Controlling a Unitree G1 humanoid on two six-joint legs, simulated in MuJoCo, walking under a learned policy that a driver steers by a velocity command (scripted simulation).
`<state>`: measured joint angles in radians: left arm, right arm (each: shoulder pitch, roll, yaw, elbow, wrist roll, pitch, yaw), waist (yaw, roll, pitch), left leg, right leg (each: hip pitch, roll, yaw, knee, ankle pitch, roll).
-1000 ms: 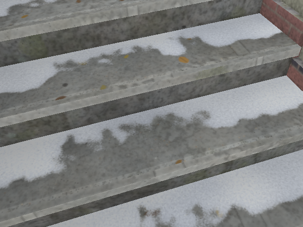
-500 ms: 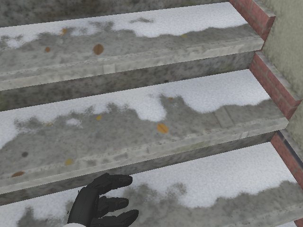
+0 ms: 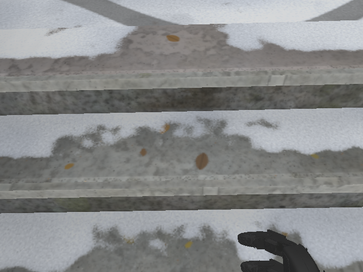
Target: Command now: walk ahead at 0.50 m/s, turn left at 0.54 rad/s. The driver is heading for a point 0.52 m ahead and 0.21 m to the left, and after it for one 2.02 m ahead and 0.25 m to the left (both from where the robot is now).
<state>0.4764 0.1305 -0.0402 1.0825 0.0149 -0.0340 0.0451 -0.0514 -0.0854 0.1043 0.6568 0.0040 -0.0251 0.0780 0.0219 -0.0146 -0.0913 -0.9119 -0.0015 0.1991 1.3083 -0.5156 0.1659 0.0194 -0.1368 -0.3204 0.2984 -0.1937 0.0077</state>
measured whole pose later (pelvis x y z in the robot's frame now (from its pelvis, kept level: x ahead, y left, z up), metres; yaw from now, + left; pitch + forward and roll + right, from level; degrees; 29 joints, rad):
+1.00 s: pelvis +0.47 +0.15 +0.30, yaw +32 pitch +3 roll -1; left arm 0.45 0.14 0.01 0.91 -0.01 -0.04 0.04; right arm 0.05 -0.13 0.02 0.63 -0.02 -0.02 0.02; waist 0.10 0.04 -0.02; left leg -0.39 0.05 0.06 0.51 -0.06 0.04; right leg -0.13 -0.15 -0.17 0.61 -0.35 0.04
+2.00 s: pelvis +0.63 +0.18 +0.45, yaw -1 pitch +3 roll +2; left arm 0.13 0.17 0.01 0.49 0.01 0.07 0.06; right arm 0.17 -0.19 0.00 0.61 0.01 0.02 -0.05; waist 0.03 -0.01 -0.04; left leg -0.57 -0.04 -0.03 0.96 -0.35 -0.09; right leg -0.37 0.16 0.27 0.68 -0.32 -0.05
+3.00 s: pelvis +0.71 +0.16 +0.46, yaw -8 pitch +1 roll +0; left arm 0.28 0.14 0.01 0.91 0.01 0.04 0.04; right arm 0.34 -0.17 -0.02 0.99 -0.01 0.02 -0.04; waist -0.01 0.00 -0.01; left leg -0.13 0.05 0.03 0.41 -0.29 -0.04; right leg -0.20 0.04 -0.02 0.43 -0.25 -0.05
